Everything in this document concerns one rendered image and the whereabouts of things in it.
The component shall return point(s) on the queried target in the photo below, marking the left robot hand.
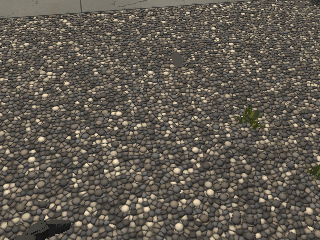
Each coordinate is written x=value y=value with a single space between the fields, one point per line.
x=45 y=229

